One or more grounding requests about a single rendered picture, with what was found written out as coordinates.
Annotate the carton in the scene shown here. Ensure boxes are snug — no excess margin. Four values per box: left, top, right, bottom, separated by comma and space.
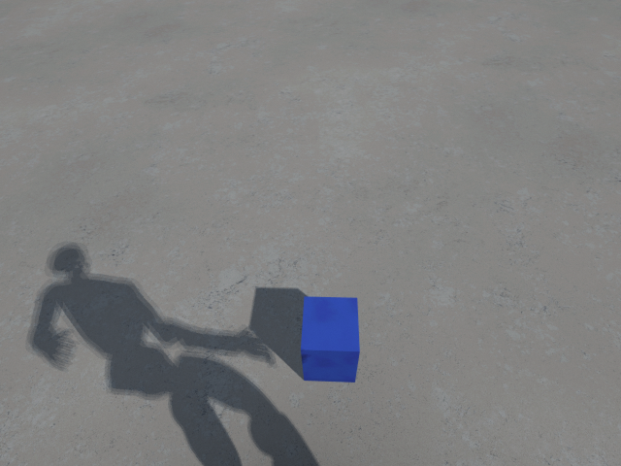
301, 296, 360, 383

